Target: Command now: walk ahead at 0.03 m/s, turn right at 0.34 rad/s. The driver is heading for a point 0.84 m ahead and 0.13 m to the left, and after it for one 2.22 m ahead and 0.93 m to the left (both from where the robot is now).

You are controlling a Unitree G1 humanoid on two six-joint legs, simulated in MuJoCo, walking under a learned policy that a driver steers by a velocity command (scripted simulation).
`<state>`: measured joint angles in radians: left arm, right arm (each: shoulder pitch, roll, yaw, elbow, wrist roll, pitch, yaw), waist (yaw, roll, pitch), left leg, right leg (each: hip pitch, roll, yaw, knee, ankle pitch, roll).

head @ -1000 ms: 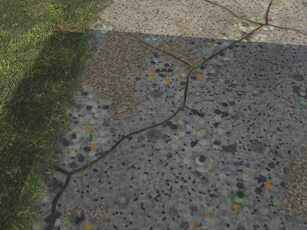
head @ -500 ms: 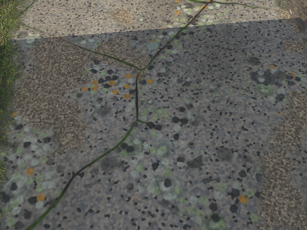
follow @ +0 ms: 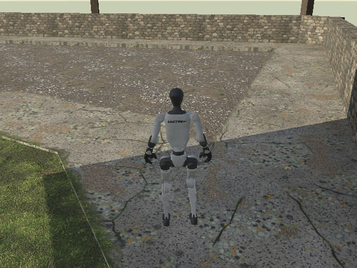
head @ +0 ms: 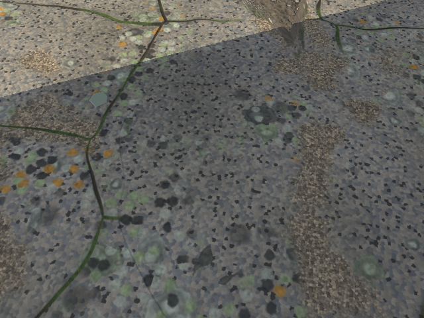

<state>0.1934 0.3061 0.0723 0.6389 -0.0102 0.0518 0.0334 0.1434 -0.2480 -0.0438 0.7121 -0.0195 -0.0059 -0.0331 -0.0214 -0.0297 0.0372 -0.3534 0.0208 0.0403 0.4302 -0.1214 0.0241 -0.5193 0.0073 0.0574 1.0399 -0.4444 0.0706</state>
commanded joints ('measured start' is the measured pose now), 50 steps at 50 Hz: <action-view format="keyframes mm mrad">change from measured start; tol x32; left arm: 1 30 29 -1 -69 7 -15 -7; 50 -68 -40 -16 43 -7 -103 -38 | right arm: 1 -24 -171 -45 -55 10 -4 1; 50 211 -150 -27 133 22 -30 -2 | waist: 1 5 201 -183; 9 -25 -218 -112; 50 -14 176 -70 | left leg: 1 160 236 -173 -117 263 233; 10 -89 33 -51 296 -381 -60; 22 222 81 -93 56 191 -36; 32 -46 -3 -41 109 -497 17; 38 124 -7 -34 127 -325 107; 41 398 338 -618 -161 70 279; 50 285 154 -126 -93 646 134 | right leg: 1 97 -13 -39 -161 26 -12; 10 251 -315 308 -774 274 -324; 18 356 -187 137 -627 694 -265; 34 227 -174 277 -736 -383 -252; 38 98 -181 269 -715 -275 -240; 43 -291 -12 2 125 -158 -63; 50 107 14 -111 -369 255 -62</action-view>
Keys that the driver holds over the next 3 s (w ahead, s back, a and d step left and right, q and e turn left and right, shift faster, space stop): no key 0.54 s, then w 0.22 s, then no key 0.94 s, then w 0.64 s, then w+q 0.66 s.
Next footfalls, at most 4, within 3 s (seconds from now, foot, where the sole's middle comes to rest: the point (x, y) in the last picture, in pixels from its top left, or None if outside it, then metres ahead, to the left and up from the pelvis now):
0.16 right None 0.03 -0.14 -0.78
0.42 left None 0.04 0.11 -0.78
1.10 right None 0.21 -0.13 -0.78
1.38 left None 0.16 0.11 -0.78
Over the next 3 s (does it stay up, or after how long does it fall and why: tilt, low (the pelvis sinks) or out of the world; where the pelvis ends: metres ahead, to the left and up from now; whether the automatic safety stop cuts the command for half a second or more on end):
stays up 0.76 -0.02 -0.01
